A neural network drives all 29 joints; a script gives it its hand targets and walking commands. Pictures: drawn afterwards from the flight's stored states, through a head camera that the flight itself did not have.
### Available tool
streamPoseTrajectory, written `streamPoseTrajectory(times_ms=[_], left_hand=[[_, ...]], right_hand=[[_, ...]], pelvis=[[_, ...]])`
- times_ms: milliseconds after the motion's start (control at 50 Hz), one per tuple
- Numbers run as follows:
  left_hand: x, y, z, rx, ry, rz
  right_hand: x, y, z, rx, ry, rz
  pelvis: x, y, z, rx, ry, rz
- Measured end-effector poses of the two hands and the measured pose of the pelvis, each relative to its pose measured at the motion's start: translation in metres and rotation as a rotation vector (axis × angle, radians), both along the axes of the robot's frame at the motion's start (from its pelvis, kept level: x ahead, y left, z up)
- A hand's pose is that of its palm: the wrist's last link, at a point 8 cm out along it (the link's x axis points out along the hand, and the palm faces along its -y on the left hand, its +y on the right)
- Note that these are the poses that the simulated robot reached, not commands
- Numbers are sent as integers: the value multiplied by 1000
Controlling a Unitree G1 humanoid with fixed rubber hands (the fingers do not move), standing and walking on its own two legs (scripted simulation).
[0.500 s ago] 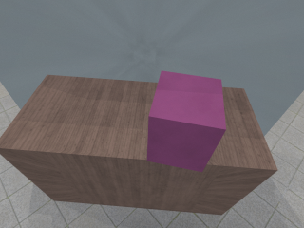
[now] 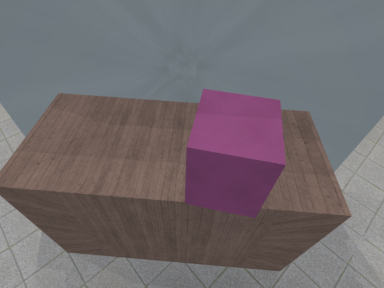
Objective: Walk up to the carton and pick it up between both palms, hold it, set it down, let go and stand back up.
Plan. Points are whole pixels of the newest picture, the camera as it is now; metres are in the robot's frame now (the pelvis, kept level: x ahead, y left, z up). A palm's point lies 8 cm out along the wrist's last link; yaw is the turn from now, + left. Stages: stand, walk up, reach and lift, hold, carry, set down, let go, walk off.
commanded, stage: stand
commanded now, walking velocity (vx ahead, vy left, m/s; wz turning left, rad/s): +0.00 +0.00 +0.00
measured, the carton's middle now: (229, 154) +0.44 -0.11 -0.02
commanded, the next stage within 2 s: none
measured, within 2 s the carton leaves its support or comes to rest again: neither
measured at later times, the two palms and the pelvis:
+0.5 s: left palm out of the picture -0.06 +0.20 -0.15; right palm out of the picture -0.02 -0.21 -0.15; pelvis +0.00 -0.01 +0.00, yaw +0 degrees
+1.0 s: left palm out of the picture -0.04 +0.19 -0.14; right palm out of the picture +0.00 -0.22 -0.15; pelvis +0.01 -0.02 +0.00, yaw -1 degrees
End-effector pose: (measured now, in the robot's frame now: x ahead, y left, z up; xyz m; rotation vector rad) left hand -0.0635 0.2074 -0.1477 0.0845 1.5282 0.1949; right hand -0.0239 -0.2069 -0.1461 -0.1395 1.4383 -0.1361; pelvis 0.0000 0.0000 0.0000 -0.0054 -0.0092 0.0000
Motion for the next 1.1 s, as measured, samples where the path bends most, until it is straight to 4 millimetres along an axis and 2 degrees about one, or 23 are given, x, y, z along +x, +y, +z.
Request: streamPoseTrajectory(times_ms=[600,800,1100], left_hand=[[0,-6,3,9,28,-7],[14,-4,5,32,4,-11],[23,-17,2,13,-9,-8]], right_hand=[[0,-3,-4,18,31,-14],[12,-7,-6,22,15,-10],[23,-19,-5,2,3,-6]], pelvis=[[4,-8,-1,8,9,-9],[10,-13,-1,10,13,-9],[13,-17,-2,10,4,-7]])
